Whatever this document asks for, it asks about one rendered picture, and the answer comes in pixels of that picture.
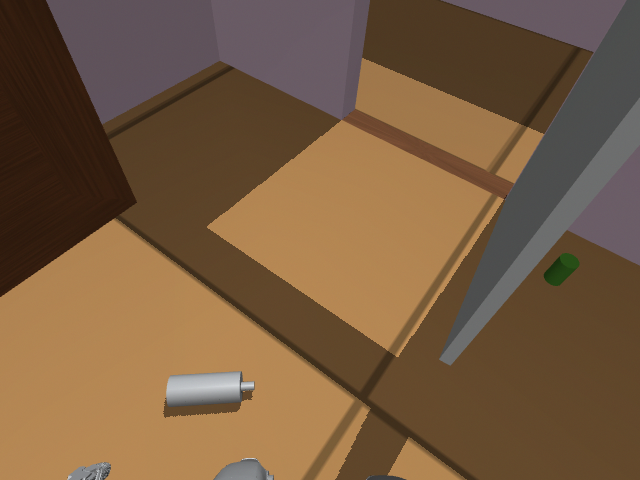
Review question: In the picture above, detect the left robot hand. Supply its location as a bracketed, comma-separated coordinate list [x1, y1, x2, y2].
[67, 462, 111, 480]

